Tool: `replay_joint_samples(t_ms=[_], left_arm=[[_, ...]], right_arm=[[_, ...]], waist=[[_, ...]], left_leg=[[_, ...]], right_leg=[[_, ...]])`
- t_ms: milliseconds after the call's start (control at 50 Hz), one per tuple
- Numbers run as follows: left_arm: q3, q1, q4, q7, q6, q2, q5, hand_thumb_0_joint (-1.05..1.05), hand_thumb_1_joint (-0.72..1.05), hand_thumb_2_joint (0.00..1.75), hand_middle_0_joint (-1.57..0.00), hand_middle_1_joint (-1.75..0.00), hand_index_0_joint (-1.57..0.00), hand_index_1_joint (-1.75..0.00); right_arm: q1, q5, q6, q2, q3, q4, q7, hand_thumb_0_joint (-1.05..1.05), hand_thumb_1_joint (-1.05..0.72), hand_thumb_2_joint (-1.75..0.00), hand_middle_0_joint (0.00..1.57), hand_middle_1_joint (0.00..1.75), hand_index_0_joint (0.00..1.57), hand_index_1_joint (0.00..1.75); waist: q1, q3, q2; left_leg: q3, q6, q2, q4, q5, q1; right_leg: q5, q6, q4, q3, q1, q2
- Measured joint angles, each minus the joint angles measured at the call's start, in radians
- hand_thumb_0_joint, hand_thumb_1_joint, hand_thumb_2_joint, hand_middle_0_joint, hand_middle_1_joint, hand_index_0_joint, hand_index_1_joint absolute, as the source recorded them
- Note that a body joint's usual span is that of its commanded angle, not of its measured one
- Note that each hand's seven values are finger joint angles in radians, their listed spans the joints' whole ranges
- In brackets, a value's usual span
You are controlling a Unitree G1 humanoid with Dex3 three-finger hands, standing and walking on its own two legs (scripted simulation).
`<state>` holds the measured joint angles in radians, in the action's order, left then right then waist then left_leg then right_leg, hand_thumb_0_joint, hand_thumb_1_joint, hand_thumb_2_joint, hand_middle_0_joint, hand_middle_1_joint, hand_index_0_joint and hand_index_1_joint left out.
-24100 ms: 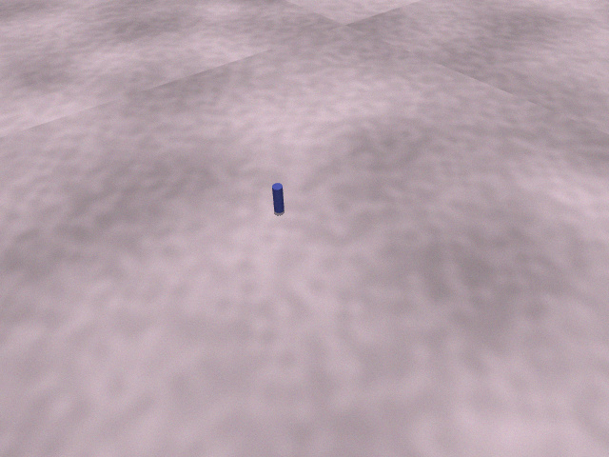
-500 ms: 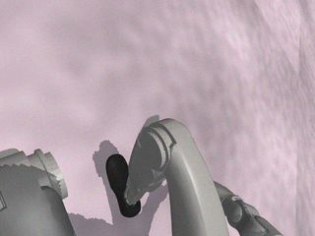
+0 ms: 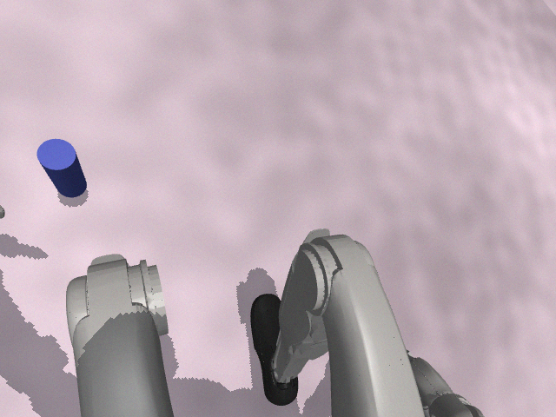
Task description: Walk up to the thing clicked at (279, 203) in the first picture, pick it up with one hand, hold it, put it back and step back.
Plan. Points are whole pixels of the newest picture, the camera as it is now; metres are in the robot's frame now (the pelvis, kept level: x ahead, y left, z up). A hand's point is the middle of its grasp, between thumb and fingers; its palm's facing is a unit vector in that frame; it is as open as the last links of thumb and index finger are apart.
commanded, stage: home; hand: left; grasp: from the side
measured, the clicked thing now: (65, 171) +0.48 +0.26 -0.25
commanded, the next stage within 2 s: none
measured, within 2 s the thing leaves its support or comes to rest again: neither
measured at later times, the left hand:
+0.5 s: hand out of the picture +0.31 +0.32 +0.07, palm faces +0.24 -0.85 -0.47, open 16.8 cm
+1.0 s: hand out of the picture +0.26 +0.24 +0.27, palm faces +0.28 -0.90 -0.35, open 17.3 cm
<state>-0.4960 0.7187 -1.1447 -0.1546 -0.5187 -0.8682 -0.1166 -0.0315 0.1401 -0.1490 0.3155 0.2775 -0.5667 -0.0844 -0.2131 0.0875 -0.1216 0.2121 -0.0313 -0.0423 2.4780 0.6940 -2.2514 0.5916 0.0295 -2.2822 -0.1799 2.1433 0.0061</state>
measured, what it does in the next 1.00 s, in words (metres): rises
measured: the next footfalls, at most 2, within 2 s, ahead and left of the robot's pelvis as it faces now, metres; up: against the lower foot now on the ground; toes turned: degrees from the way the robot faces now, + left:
none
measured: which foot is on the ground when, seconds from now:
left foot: down 0.00-1.00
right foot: down 0.00-1.00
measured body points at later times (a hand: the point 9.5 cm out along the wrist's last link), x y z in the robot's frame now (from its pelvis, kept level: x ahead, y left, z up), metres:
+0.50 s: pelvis +0.03 -0.01 +0.17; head +0.21 +0.05 +0.57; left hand +0.30 +0.37 +0.10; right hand +0.24 -0.24 +0.05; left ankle +0.08 +0.12 -0.29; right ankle +0.13 -0.12 -0.29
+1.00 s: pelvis +0.09 +0.00 +0.36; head +0.15 +0.02 +0.80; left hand +0.24 +0.28 +0.30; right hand +0.28 -0.22 +0.27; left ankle +0.08 +0.12 -0.29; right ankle +0.13 -0.12 -0.29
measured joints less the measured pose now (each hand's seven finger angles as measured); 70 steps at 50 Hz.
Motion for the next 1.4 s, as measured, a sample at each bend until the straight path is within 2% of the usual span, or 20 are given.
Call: replay_joint_samples(t_ms=[60,120,240,360,460,660,800,1000,1120,1240,1400], left_arm=[[-0.014,-0.029,0.062,0.031,0.076,0.007,-0.018,-0.01,-0.55,0.11,-0.11,-0.09,-0.1,-0.09],[-0.004,-0.072,0.123,0.061,0.145,0.028,-0.011,-0.01,-0.51,0.12,-0.1,-0.09,-0.09,-0.09],[0.078,-0.216,0.309,0.101,0.287,0.157,0.011,-0.01,-0.46,0.12,-0.09,-0.09,-0.08,-0.09],[0.158,-0.41,0.562,0.145,0.407,0.307,0.035,-0.01,-0.45,0.12,-0.09,-0.08,-0.08,-0.09],[0.205,-0.527,0.673,0.19,0.465,0.374,0.054,-0.01,-0.44,0.13,-0.09,-0.09,-0.09,-0.09],[0.287,-0.662,0.709,0.255,0.556,0.47,0.093,-0.01,-0.45,0.12,-0.08,-0.07,-0.08,-0.08],[0.353,-0.778,0.772,0.288,0.618,0.54,0.112,-0.01,-0.48,0.1,-0.07,-0.07,-0.07,-0.07],[0.452,-0.995,0.955,0.327,0.712,0.604,0.131,-0.01,-0.51,0.08,-0.07,-0.06,-0.06,-0.06],[0.504,-1.132,1.097,0.334,0.758,0.628,0.138,-0.01,-0.52,0.07,-0.07,-0.06,-0.06,-0.06],[0.524,-1.202,1.179,0.326,0.77,0.641,0.136,-0.01,-0.53,0.07,-0.06,-0.06,-0.06,-0.06],[0.517,-1.199,1.167,0.309,0.778,0.652,0.13,-0.01,-0.53,0.07,-0.06,-0.06,-0.06,-0.06]], right_arm=[[-0.026,-0.028,-0.016,-0.011,-0.043,-0.002,0.008,-0.01,-0.94,-0.92,0.2,0.3,0.21,0.3],[-0.056,-0.054,-0.028,-0.018,-0.094,-0.005,0.015,0.0,-0.93,-0.91,0.2,0.3,0.21,0.3],[-0.085,-0.116,-0.035,-0.03,-0.196,-0.02,0.028,0.0,-0.91,-0.91,0.2,0.3,0.21,0.3],[-0.069,-0.169,-0.026,-0.049,-0.244,0.011,0.066,0.0,-0.9,-0.9,0.2,0.3,0.21,0.3],[-0.053,-0.185,0.006,-0.064,-0.255,0.043,0.108,0.0,-0.9,-0.9,0.2,0.3,0.21,0.3],[-0.072,-0.188,0.084,-0.059,-0.276,0.065,0.168,0.0,-0.9,-0.9,0.2,0.3,0.21,0.3],[-0.128,-0.185,0.118,-0.071,-0.268,0.056,0.192,0.0,-0.89,-0.9,0.2,0.3,0.21,0.3],[-0.222,-0.185,0.152,-0.1,-0.25,0.065,0.236,0.0,-0.89,-0.9,0.2,0.3,0.21,0.3],[-0.258,-0.181,0.177,-0.107,-0.246,0.089,0.26,0.01,-0.89,-0.9,0.2,0.3,0.21,0.3],[-0.253,-0.173,0.207,-0.108,-0.243,0.108,0.265,0.01,-0.89,-0.9,0.2,0.3,0.21,0.3],[-0.233,-0.158,0.242,-0.106,-0.244,0.107,0.263,0.01,-0.89,-0.9,0.2,0.3,0.21,0.3]], waist=[[0.011,-0.042,0.031],[0.036,-0.092,0.067],[0.105,-0.178,0.12],[0.147,-0.217,0.131],[0.154,-0.235,0.124],[0.161,-0.263,0.132],[0.159,-0.259,0.13],[0.159,-0.243,0.146],[0.166,-0.247,0.164],[0.18,-0.235,0.17],[0.192,-0.205,0.16]], left_leg=[[-0.024,0.002,0.002,-0.036,-0.002,0.006],[-0.052,0.001,0.001,-0.076,-0.003,0.014],[-0.116,-0.003,-0.005,-0.192,-0.005,0.075],[-0.147,0.009,-0.011,-0.36,-0.011,0.22],[-0.156,0.025,-0.01,-0.519,-0.019,0.383],[-0.168,0.041,-0.008,-0.821,-0.048,0.733],[-0.174,0.045,-0.009,-1.032,-0.087,0.986],[-0.183,0.042,-0.008,-1.306,-0.151,1.335],[-0.194,0.036,-0.006,-1.423,-0.178,1.492],[-0.199,0.034,-0.003,-1.478,-0.191,1.578],[-0.192,0.039,0.0,-1.502,-0.204,1.612]], right_leg=[[0.008,-0.005,0.016,0.018,0.004,0.007],[0.015,-0.008,0.037,0.04,0.009,0.012],[0.025,-0.009,0.112,0.092,-0.02,0.016],[0.024,-0.017,0.254,0.113,-0.14,0.013],[0.026,-0.03,0.394,0.115,-0.294,0.014],[0.012,-0.04,0.68,0.113,-0.64,0.012],[-0.022,-0.04,0.887,0.11,-0.893,0.008],[-0.088,-0.032,1.17,0.109,-1.249,0.003],[-0.12,-0.024,1.291,0.117,-1.406,0.003],[-0.134,-0.021,1.346,0.119,-1.492,0.005],[-0.14,-0.025,1.366,0.112,-1.528,0.007]])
